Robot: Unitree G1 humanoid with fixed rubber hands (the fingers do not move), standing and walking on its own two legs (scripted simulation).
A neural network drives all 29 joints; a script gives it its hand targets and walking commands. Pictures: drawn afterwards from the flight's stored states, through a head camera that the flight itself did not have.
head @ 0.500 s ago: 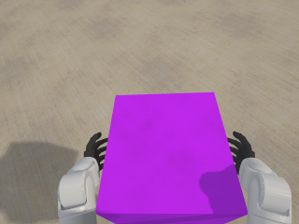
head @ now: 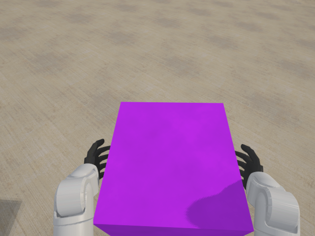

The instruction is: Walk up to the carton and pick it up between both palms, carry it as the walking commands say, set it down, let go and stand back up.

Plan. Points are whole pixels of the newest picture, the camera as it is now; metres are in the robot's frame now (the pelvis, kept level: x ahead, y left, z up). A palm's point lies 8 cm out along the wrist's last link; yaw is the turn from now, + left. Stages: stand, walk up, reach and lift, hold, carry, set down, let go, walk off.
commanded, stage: carry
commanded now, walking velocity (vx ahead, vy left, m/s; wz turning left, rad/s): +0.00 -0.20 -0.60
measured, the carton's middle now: (170, 172) +0.29 +0.01 +0.01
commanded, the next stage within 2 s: none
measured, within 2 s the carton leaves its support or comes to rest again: neither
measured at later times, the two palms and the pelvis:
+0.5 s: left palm (204, 189) +0.24 -0.08 +0.02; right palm out of the picture +0.14 -0.43 +0.05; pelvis -0.05 -0.18 -0.02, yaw -16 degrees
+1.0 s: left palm (298, 216) +0.19 -0.27 +0.05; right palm out of the picture -0.02 -0.58 +0.06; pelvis -0.14 -0.30 -0.02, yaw -32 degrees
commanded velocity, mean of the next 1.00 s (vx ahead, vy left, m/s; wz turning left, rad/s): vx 0.00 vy -0.20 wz -0.60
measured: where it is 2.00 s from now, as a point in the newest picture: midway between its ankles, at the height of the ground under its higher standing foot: outside the picture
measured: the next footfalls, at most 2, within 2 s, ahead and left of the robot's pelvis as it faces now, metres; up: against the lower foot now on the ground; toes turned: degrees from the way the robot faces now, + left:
right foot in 0.18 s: +0.08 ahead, -0.26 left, +0.00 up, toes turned -14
left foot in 0.56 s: -0.02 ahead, -0.13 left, +0.00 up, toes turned -5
